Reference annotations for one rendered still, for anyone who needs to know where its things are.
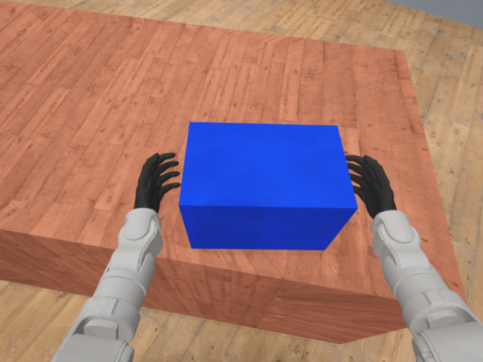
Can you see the robot left upper arm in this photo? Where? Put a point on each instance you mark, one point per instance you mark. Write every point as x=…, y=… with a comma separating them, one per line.
x=85, y=348

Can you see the pedestal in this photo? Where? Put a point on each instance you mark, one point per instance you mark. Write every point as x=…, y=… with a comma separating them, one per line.
x=86, y=98

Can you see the left robot forearm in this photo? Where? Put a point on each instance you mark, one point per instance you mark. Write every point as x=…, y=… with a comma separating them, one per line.
x=113, y=310

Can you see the robot left hand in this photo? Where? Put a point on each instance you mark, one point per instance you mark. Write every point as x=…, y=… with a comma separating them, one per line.
x=149, y=190

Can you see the right robot forearm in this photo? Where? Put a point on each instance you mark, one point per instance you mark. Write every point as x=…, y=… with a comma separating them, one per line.
x=425, y=299

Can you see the robot right hand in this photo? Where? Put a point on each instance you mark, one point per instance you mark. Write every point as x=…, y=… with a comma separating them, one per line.
x=375, y=190

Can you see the robot right upper arm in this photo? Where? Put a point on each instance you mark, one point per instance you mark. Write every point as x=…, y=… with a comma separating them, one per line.
x=454, y=343

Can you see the carton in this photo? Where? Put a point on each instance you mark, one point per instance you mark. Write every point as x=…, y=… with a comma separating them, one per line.
x=264, y=186

